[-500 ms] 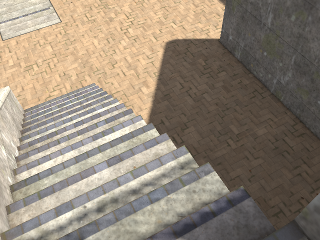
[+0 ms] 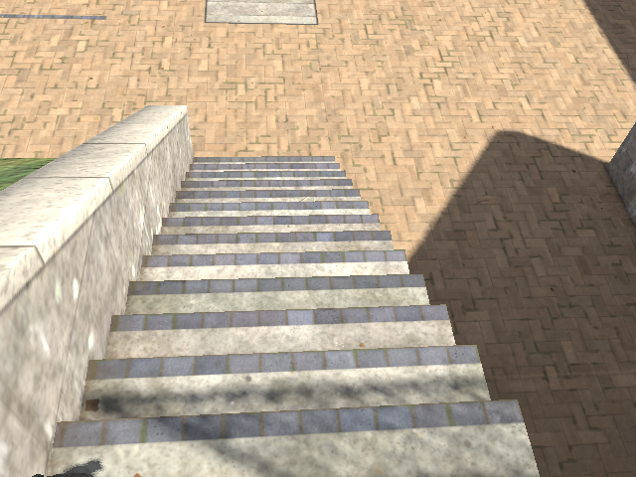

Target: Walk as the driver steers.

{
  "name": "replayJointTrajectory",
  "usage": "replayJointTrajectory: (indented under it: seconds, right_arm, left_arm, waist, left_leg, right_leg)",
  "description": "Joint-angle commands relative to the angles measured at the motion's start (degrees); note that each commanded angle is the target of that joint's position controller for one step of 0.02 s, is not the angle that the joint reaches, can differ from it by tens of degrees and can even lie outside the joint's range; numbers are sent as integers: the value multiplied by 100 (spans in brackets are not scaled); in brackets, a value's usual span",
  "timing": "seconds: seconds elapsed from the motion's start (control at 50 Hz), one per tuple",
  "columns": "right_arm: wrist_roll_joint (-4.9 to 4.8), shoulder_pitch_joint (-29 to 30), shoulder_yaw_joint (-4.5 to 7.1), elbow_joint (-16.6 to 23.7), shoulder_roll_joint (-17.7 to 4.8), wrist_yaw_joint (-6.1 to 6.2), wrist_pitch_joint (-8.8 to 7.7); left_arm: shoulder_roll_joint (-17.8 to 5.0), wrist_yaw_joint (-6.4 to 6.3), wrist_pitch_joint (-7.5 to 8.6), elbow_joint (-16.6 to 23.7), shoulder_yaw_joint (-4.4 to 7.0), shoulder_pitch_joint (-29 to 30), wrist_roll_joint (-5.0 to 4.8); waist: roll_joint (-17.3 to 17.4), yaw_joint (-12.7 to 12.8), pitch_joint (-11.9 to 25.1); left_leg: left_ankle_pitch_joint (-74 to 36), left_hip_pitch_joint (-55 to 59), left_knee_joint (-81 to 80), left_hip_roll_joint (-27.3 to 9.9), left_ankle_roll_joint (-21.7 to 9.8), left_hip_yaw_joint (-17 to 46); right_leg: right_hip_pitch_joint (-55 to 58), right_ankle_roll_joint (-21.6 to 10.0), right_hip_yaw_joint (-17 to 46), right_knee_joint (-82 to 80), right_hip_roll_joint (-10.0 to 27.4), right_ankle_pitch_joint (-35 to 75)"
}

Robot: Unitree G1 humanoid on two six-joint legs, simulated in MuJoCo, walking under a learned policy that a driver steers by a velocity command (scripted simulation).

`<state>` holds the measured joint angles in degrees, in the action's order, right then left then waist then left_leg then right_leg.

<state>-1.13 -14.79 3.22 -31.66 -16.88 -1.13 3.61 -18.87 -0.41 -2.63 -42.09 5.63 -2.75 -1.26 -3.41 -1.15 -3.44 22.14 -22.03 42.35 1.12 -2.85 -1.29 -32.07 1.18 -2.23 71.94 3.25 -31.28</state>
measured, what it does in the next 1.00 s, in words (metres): steps on the spot: right foot, then left foot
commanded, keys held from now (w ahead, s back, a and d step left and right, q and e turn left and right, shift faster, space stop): q+shift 0.30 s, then shift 0.04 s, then e+shift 0.28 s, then w+e+shift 0.38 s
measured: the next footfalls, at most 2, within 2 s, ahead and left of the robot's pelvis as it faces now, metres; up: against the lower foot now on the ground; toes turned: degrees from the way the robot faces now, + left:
right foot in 0.44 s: +0.06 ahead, -0.13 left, +0.00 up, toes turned +31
left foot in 0.86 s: +0.00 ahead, +0.09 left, +0.00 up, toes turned +1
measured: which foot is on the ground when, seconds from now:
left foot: down 0.00-0.44, up 0.46-0.84, down 0.86-1.00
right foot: up 0.00-0.42, down 0.44-0.86, up 0.88-1.00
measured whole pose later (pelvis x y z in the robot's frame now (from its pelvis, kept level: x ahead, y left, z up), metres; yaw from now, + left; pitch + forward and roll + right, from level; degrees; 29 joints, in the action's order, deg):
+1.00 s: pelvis +0.00 -0.03 +0.02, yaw +1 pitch +2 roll +1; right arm 0.3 -13.6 2.7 -36.4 -15.1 -0.6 -4.3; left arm -17.1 -0.2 -3.0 -31.1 2.4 -13.3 -3.4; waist -1.6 -0.9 1.3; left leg 18.6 -10.9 27.6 1.9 -1.2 -0.5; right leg -35.9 -0.6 9.1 63.0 -3.8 -15.2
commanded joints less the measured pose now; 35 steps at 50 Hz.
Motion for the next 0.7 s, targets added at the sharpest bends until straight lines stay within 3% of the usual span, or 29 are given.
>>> replayJointTrajectory:
  seconds: [0.02, 0.06, 0.12, 0.2, 0.28, 0.34, 0.4, 0.42, 0.44, 0.46, 0.48, 0.5, 0.52, 0.54, 0.56, 0.58, 0.6, 0.62, 0.66, 0.7]
  right_arm:
    - [-144, 216, 301, 454, -982, 181, -139]
    - [-60, 223, 244, 549, -868, 302, -79]
    - [-20, 57, 252, 516, -856, 366, -42]
    - [14, 120, 273, 587, -1030, 365, 54]
    - [16, 262, 232, 653, -949, 363, 88]
    - [28, 536, 222, 749, -922, 334, 135]
    - [27, 814, 98, 706, -651, 321, 148]
    - [5, 884, 10, 637, -418, 333, 138]
    - [49, 474, -84, 454, -41, 350, 106]
    - [99, -110, -78, 211, -74, 383, 70]
    - [84, 169, 66, 341, -486, 414, -18]
    - [153, 509, 151, 309, -818, 446, -78]
    - [240, 843, 156, 294, -822, 444, -106]
    - [240, 1125, 137, 309, -689, 439, -82]
    - [174, 1200, 142, 300, -580, 414, -87]
    - [64, 1186, 203, 277, -654, 378, -106]
    - [7, 1205, 202, 251, -576, 382, -116]
    - [2, 1212, 190, 226, -506, 409, -106]
    - [54, 1247, 127, 223, -317, 388, -194]
    - [13, 1507, 110, 266, -248, 286, -404]
  left_arm:
    - [-585, -145, 103, 575, 186, 401, 178]
    - [-390, -91, 96, 491, 122, 302, 202]
    - [-71, -91, 119, 509, -22, 316, 246]
    - [-172, -62, 187, 552, -41, 225, 187]
    - [-146, -30, 213, 685, -88, 317, 116]
    - [-187, 102, 306, 683, -110, 135, 95]
    - [-103, 252, 361, 598, -187, -359, 82]
    - [86, 287, 378, 547, -244, -559, 127]
    - [119, 307, 378, 579, -306, -457, 258]
    - [97, 276, 399, 655, -412, -289, 399]
    - [17, 300, 497, 643, -448, -141, 499]
    - [-67, 311, 516, 766, -411, 203, 334]
    - [-176, 254, 429, 829, -356, 213, 145]
    - [-475, 175, 325, 866, -248, -35, 16]
    - [-730, 90, 214, 854, -143, -295, -65]
    - [-775, 4, 140, 891, -118, -541, -82]
    - [-690, -55, 93, 912, -118, -789, -68]
    - [-616, -106, 48, 941, -113, -942, -77]
    - [-520, -227, -41, 940, -95, -1294, -119]
    - [-471, -307, -102, 1045, -87, -1278, -118]
  waist:
    - [846, 199, 831]
    - [765, 210, 1046]
    - [722, 159, 1239]
    - [923, 91, 1204]
    - [1399, 40, 1002]
    - [1600, 39, 1174]
    - [1553, 151, 1368]
    - [1358, 290, 1321]
    - [478, 78, 1154]
    - [-684, -339, 845]
    - [-1168, -416, 295]
    - [-802, -419, 80]
    - [-442, -230, 182]
    - [-304, 6, 308]
    - [-195, 92, 320]
    - [-184, 167, 220]
    - [-226, 255, 214]
    - [-301, 300, 229]
    - [-368, 388, 557]
    - [-592, 448, 505]
  left_leg:
    - [-3886, 1731, -1550, -1424, -1330, 2358]
    - [-3972, 1616, -1461, -1189, -1249, 2279]
    - [-4432, 1488, -1180, -980, -1244, 2369]
    - [-3729, 1204, -1246, -864, -1193, 2955]
    - [-2592, 1040, -1438, -679, -1084, 3491]
    - [-2741, 1015, -1440, -588, -992, 3587]
    - [-2613, 745, -1361, -505, -820, 3422]
    - [-1891, 497, -1327, -334, -635, 3270]
    - [-711, 313, -704, 157, -259, 2797]
    - [1282, 57, 11, 751, 196, 2508]
    - [1626, -185, 197, 567, 456, 2241]
    - [1059, -262, 420, 98, 640, 1751]
    - [531, -268, 377, 55, 749, 1482]
    - [368, -419, 577, 193, 837, 1280]
    - [361, -658, 1044, 240, 904, 1152]
    - [526, -1187, 1437, 229, 912, 1133]
    - [570, -1456, 1764, 239, 921, 1080]
    - [525, -1637, 1932, 261, 921, 1056]
    - [204, -1631, 1328, 219, 840, 946]
    - [107, -1228, 523, 244, 767, 820]
  right_leg:
    - [-1461, 77, 860, 356, -210, 530]
    - [-1086, 137, 839, 60, -389, 910]
    - [-726, 258, 777, -407, -612, 1131]
    - [-467, 278, 906, -888, -815, 1104]
    - [-195, 238, 1010, -1534, -943, 983]
    - [477, 118, 923, -2169, -888, 797]
    - [1636, -93, 772, -3213, -652, 1177]
    - [2243, -249, 864, -4146, -599, 1761]
    - [2519, -487, 1693, -4951, -60, 2731]
    - [2301, -1064, 2881, -5143, 884, 4664]
    - [1426, -1658, 3920, -5753, 1282, 4134]
    - [1440, -1709, 3776, -5680, 1084, 3188]
    - [1592, -1544, 3453, -5574, 747, 2623]
    - [1902, -1422, 3288, -5479, 523, 2447]
    - [2123, -1377, 3346, -5382, 475, 2437]
    - [2454, -1390, 3548, -5366, 520, 2227]
    - [2620, -1441, 3604, -5374, 480, 2162]
    - [2723, -1455, 3612, -5401, 406, 2135]
    - [3006, -1412, 3741, -5804, 152, 21]
    - [2847, -1369, 3779, -5925, 20, -185]
Velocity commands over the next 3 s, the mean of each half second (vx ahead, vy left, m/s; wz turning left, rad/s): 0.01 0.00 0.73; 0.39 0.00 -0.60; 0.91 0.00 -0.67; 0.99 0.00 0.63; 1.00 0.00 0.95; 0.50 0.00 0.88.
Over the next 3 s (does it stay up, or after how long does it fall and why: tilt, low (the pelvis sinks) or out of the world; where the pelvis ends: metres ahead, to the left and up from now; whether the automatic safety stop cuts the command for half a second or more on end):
stays up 1.05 -0.10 -0.75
